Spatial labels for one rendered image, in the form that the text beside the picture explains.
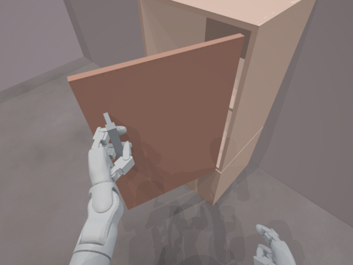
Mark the right robot hand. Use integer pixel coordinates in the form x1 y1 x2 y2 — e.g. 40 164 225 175
254 224 296 265

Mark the robot left forearm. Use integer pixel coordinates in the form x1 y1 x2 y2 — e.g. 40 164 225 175
69 182 124 265

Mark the cupboard door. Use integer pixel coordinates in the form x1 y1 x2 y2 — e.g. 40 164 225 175
67 33 245 210

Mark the handle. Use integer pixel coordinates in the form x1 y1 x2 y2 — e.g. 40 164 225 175
103 112 123 159

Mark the left robot hand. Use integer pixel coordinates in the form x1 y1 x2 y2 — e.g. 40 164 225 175
88 126 135 186

